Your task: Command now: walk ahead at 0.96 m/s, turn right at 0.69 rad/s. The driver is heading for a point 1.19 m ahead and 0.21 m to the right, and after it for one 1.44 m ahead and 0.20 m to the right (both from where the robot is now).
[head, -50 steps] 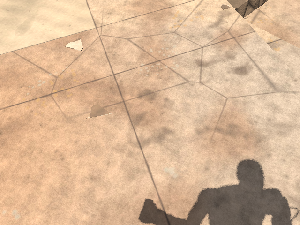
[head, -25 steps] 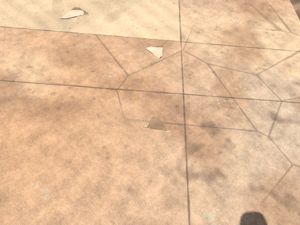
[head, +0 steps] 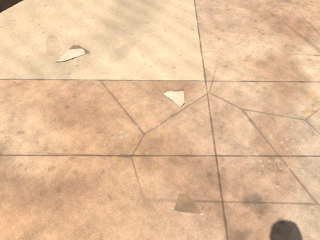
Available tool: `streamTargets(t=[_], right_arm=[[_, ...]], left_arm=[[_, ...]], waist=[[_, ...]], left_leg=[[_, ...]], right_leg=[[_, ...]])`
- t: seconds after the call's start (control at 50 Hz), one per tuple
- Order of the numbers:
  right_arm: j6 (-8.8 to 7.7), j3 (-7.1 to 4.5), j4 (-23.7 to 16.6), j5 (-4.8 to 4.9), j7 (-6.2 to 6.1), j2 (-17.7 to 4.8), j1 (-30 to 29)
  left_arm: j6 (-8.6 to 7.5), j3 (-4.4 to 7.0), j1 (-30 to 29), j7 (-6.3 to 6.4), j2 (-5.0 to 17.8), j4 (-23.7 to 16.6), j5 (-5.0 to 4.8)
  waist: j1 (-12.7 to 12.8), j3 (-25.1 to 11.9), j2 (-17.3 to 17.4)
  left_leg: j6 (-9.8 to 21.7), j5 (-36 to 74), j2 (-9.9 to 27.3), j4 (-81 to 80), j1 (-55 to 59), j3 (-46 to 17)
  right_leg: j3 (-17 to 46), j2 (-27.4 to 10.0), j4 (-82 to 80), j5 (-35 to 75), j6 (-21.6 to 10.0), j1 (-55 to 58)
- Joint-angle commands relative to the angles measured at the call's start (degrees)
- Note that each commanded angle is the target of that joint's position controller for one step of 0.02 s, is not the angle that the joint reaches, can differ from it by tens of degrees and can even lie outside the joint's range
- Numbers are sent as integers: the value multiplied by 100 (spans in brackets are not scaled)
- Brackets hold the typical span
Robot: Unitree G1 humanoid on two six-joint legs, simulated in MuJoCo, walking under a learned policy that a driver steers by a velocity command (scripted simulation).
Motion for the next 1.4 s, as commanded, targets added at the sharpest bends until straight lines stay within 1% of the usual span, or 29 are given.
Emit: streamTargets(t=[0.02, 0.06, 0.12, 0.18, 0.28, 0.34, 0.36, 0.38, 0.4, 0.42, 0.44, 0.52, 0.7, 0.78, 0.8, 0.82, 0.84, 0.86, 0.9, 1.04, 1.12, 1.18, 1.2, 1.22, 1.24, 1.26, 1.28, 1.32, 1.4], right_arm=[[-452, 49, -1265, 22, 101, -660, -766], [-426, 98, -1346, -93, 88, -674, -1175], [-53, 218, -1457, -245, 112, -494, -1189], [-44, 324, -1930, -86, 195, -368, -2327], [-104, 310, -2139, 76, 169, -363, -2859], [-171, 53, -1823, 110, 18, -924, -1661], [-199, -90, -1525, 133, -71, -1178, -468], [-218, -287, -1264, 7, -205, -1596, 881], [-215, -365, -1211, -268, -193, -1928, 817], [-147, -434, -1222, -122, -129, -1719, 287], [-140, -318, -1271, -62, -82, -1067, -249], [-269, -127, -568, -13, 41, -360, 87], [-448, -174, 55, 222, 146, -879, 624], [-297, -256, 288, 219, 30, -1492, 724], [-276, -215, 226, 233, 22, -1374, 620], [-282, -33, 10, 238, 78, -412, 1015], [-251, -64, -158, 444, 51, -467, 1222], [-204, -186, -256, 385, 27, -869, 421], [-141, -119, -203, 317, 120, -511, 145], [259, -68, -683, 143, 389, 17, -987], [135, 22, -908, 88, 557, 31, -1573], [113, -157, -401, 28, 518, -417, 67], [137, -533, -487, 489, 434, -1139, 745], [195, -606, -346, 587, 298, -1372, 1053], [178, -602, -521, 369, 182, -1791, 500], [47, -599, -998, -13, 223, -1903, 208], [51, -646, -1353, 131, 267, -1694, -208], [-15, -517, -1519, 424, 254, -1215, -967], [56, -508, -1570, 382, 74, -1023, -1172]], left_arm=[[44, 498, 1320, 129, 1217, 123, -10], [-53, 361, 1130, 178, 716, 278, 7], [-282, 303, 954, 198, 770, 258, -15], [-356, 371, 1014, 194, 866, 223, -60], [-331, 501, 1457, 178, 1075, 368, -124], [-340, 582, 1166, 225, 1411, 303, -43], [-379, 610, 749, 197, 1541, 210, -13], [-464, 473, 516, 195, 1000, 51, 15], [-456, 196, 1208, 223, -47, -172, -220], [-387, 138, 1125, 235, 382, -205, -130], [-313, 196, 566, 211, 674, -119, 18], [-150, 55, -103, -64, 223, -390, 217], [-193, -274, -1959, -319, 156, -1203, 174], [-244, -32, -49, 7, 685, -613, 289], [-247, 131, 940, 136, 1039, -310, 349], [-285, 289, 1363, 257, 1572, -208, 488], [-247, 321, 1361, 263, 1604, -338, 397], [-253, 278, 932, 253, 1180, -233, 267], [-370, 182, 381, 226, 604, -101, 236], [-692, 74, 323, 200, 55, 348, 34], [-759, 103, 357, 322, 353, 402, -55], [-605, 267, 299, 454, 1017, 240, -123], [-478, 404, -124, 503, 1573, -65, -283], [-424, 321, -223, 428, 1078, -37, -334], [-505, 47, 288, 319, 107, -336, 60], [-602, -18, 1182, 272, 286, -530, -69], [-647, 79, 656, 287, 857, -632, -129], [-539, 147, 128, 394, 844, -759, -85], [-271, 182, -121, 499, 610, -931, 76]], waist=[[292, -1017, -316], [-175, -8, 648], [-553, 420, 469], [-163, 693, 158], [377, 135, -275], [-281, -833, -346], [-1024, -1365, -341], [-1534, -2066, 146], [-831, -2646, 1886], [-728, -2476, 1919], [-724, -1491, 1024], [-414, -298, 472], [-351, 633, 178], [745, -803, 674], [1217, -1295, 620], [761, -2099, -818], [602, -2950, -1070], [519, -1835, -353], [75, -490, -191], [-493, 490, -455], [-537, 601, -2], [-1232, -536, -354], [-1740, -1130, -829], [-1785, -1013, -28], [-866, -901, 2099], [-568, -2720, 1568], [-771, -2739, 289], [-185, -1128, -839], [41, -561, -528]], left_leg=[[90, 108, 99, 3254, -4915, -1424], [67, 297, 576, 2002, -4317, -1283], [-241, 131, 901, 805, -3760, -946], [-442, 1465, 938, -1105, -3326, -527], [-263, 2713, 469, -2865, -2731, -403], [-106, 1721, 119, -3234, -1035, -567], [-29, 1367, 364, -3198, 231, -696], [138, -423, 1377, -3048, 1598, -1588], [638, -1631, 3136, -3866, 2752, -4484], [938, -2657, 3014, -4613, 2226, -5744], [854, -2543, 2581, -4694, 1271, -4619], [725, 137, 1822, -4870, -480, -2421], [697, 3186, 1554, -6382, -1398, -313], [579, 7168, 1633, -3153, -665, -270], [511, 5826, 1373, -1479, -1698, -270], [509, 587, 641, 871, -3238, -297], [580, -619, 288, 2213, -4026, -945], [617, 164, 653, 2117, -4485, -1011], [525, 645, 1002, 1486, -4336, -923], [370, 1708, 1236, 311, -4509, -482], [553, 3149, 577, -2032, -3209, 497], [751, 2848, -265, -2321, -1141, 716], [838, 2848, -98, -2103, 29, 105], [1036, 3506, 243, -2898, 665, -429], [1492, 6806, 926, -2482, 1477, -1833], [2764, 5804, 2219, -3135, 2569, -4374], [2674, 4075, 2116, -3827, 2030, -4678], [2247, 2683, 1672, -4380, -7, -4239], [1830, 4707, 790, -4234, -2042, -2786]], right_leg=[[5689, -2155, -2737, -1987, -1478, 4428], [4543, -1699, -2913, -1220, -970, 2601], [3421, -1057, -3125, -449, -828, 1076], [2949, -701, -3456, 375, -618, 451], [2959, -808, -2824, 2848, -99, 1927], [3019, -811, -1033, 4627, 295, 2483], [2948, -662, 257, 4315, 390, 2007], [2554, -410, 2040, 2592, 392, 1154], [1869, 110, 3712, -1914, 549, -569], [1557, -281, 4116, -1264, 469, -1258], [1422, -667, 3897, -567, 470, -1333], [1454, -1021, 3123, -411, 584, -1026], [230, -873, -123, 1349, 511, 212], [306, -341, -599, 280, 280, 2799], [811, -872, -670, 4, 259, 4261], [2940, -2684, -927, -1772, 127, 5635], [5286, -3624, -1953, -2350, -124, 5764], [4403, -3134, -2191, -2144, 18, 4887], [2909, -2679, -2578, -761, 159, 3293], [-1, -1917, -3480, 1464, 602, 2092], [-915, -1673, -3099, 4102, 836, 2091], [-810, -1911, -596, 6324, 1062, 2422], [-406, -1906, 568, 6465, 1239, 2115], [-440, -1281, 2470, 2679, 1482, 1490], [-21, -314, 4861, -2606, 1695, -231], [1433, -190, 5918, -2604, 1685, -1023], [1737, -426, 5489, -2134, 1484, -940], [1637, -781, 4492, -1584, 1452, -1001], [1508, -962, 2710, -1282, 1744, -97]])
